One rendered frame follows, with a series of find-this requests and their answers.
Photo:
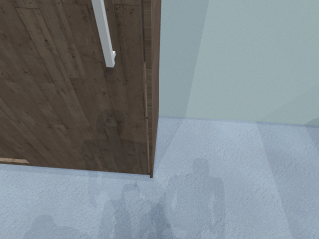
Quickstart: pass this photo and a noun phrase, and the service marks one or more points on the wardrobe door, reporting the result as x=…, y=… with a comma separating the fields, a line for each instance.
x=60, y=105
x=6, y=151

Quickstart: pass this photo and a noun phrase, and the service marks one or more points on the handle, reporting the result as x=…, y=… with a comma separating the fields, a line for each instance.
x=103, y=30

